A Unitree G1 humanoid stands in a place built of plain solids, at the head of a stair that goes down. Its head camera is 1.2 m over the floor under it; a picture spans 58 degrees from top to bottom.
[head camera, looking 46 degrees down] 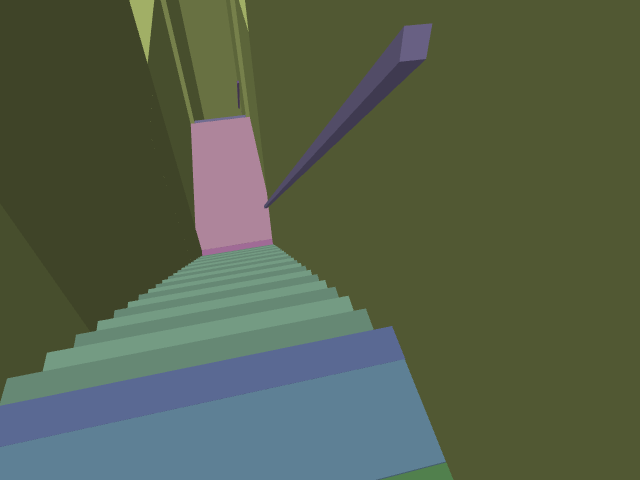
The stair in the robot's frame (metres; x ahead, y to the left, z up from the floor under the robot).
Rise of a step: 0.21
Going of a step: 0.22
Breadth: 1.30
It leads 13 degrees to the left of straight ahead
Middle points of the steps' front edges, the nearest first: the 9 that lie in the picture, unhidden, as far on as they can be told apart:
0.63 0.40 0.00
0.84 0.45 -0.21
1.06 0.50 -0.42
1.28 0.55 -0.63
1.50 0.60 -0.84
1.71 0.65 -1.05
1.93 0.70 -1.27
2.15 0.75 -1.48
2.37 0.80 -1.69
